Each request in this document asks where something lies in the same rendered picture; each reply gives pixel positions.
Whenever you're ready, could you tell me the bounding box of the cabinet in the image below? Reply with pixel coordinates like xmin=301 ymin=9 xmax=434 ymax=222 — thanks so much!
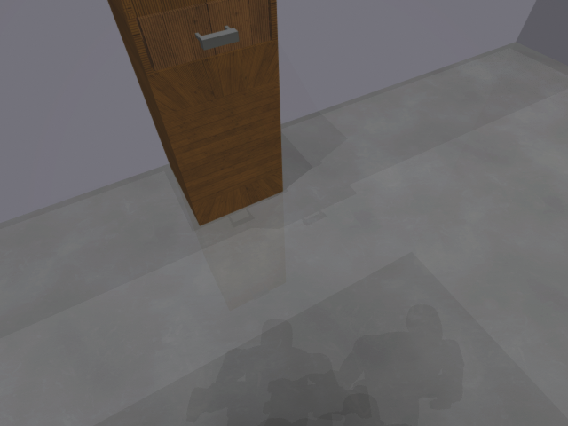
xmin=107 ymin=0 xmax=283 ymax=226

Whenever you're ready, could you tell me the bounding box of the drawer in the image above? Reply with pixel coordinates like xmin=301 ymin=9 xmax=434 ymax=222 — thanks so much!
xmin=135 ymin=0 xmax=271 ymax=71

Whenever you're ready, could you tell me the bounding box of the handle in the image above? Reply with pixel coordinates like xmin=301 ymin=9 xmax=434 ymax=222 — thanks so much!
xmin=195 ymin=26 xmax=239 ymax=51

